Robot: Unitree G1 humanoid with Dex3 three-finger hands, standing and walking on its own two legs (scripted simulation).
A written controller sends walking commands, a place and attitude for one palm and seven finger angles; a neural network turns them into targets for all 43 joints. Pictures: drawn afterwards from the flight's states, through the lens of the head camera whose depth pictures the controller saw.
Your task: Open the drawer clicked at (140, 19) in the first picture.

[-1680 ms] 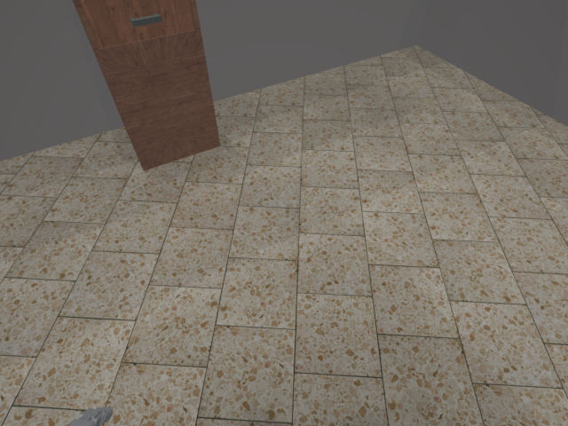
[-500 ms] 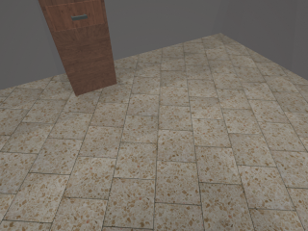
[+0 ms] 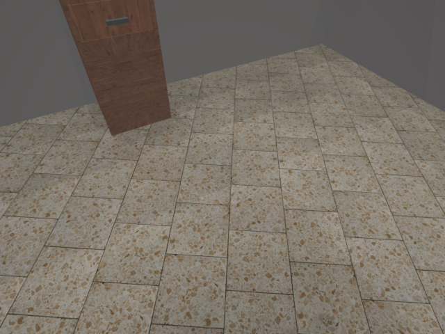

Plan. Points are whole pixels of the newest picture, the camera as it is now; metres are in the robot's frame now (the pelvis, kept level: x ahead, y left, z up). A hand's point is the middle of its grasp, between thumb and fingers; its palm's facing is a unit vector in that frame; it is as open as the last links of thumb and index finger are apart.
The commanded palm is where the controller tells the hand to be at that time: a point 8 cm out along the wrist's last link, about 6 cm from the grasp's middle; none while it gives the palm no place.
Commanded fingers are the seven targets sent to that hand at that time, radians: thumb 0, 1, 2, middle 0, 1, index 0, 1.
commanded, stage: walk to a spot facing it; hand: left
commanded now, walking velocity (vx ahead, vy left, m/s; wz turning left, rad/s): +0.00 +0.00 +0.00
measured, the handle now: (116, 20) +1.50 +0.64 -0.06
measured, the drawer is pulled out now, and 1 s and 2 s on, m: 0.00 0.00 0.00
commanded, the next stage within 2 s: none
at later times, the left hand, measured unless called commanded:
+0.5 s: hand out of the picture +0.04 +0.19 -0.20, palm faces +0.00 -0.99 -0.15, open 7.4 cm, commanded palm none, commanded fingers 0.00 0.90 0.90 -0.20 -0.30 -0.20 -0.30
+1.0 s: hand (172, 245) +0.36 +0.15 -0.18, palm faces +0.05 -0.97 -0.22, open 7.2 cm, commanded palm none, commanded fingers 0.00 0.90 0.90 -0.20 -0.30 -0.20 -0.30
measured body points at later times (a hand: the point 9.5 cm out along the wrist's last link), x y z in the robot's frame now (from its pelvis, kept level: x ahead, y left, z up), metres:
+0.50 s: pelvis +0.09 +0.02 -0.02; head +0.10 +0.04 +0.43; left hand +0.05 +0.25 -0.18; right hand +0.03 -0.20 -0.17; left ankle +0.00 +0.12 -0.75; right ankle +0.03 -0.10 -0.69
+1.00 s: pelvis +0.30 -0.03 -0.01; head +0.30 -0.03 +0.44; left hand +0.35 +0.21 -0.16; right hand +0.33 -0.27 -0.16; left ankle +0.33 +0.11 -0.68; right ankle +0.32 -0.11 -0.75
